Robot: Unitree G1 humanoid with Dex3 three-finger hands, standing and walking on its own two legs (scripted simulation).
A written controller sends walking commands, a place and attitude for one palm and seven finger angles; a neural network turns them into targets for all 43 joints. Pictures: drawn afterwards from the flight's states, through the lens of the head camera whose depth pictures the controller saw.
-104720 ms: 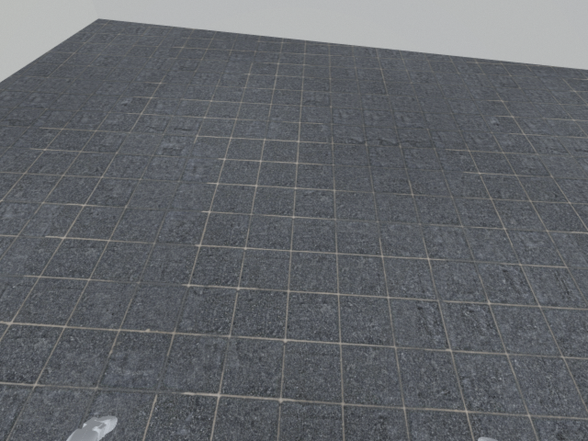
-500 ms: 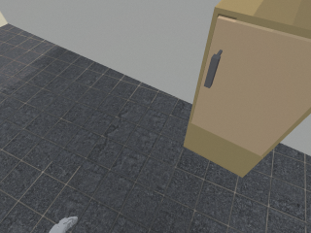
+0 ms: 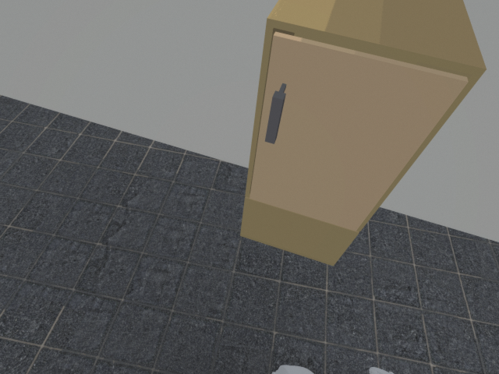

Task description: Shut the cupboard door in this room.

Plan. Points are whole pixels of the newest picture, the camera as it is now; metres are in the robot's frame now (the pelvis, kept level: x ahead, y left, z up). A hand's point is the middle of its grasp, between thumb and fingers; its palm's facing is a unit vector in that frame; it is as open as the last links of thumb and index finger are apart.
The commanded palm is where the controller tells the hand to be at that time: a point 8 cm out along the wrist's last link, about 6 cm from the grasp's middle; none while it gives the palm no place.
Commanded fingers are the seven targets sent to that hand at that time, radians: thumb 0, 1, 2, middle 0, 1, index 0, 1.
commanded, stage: turn to face it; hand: left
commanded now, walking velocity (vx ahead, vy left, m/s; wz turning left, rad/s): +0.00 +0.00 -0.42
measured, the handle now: (276, 113) +0.68 -0.01 +0.00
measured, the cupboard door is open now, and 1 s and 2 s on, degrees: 0 0 0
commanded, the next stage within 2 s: take the last steps up to it in 0.26 s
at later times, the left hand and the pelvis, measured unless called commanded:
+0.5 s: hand out of the picture +0.13 +0.12 -0.15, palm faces -0.18 -0.95 -0.24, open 7.4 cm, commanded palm none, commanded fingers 0.00 0.90 0.90 -0.20 -0.30 -0.20 -0.30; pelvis +0.02 -0.05 +0.01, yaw -11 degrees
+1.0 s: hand (205, 323) +0.23 +0.09 -0.16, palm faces -0.26 -0.95 -0.19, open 7.4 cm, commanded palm none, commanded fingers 0.00 0.90 0.90 -0.20 -0.30 -0.20 -0.30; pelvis +0.12 -0.08 +0.01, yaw -16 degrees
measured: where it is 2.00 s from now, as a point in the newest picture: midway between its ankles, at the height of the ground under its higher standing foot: outside the picture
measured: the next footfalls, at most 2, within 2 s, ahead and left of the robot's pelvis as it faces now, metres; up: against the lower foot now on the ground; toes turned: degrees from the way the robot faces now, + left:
right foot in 0.26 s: +0.01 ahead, -0.14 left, +0.00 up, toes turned -12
left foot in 0.68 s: +0.13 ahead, +0.06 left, +0.00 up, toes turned -7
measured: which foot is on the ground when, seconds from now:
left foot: down 0.00-0.28, up 0.30-0.66, down 0.68-1.00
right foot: up 0.00-0.24, down 0.26-0.68, up 0.70-1.00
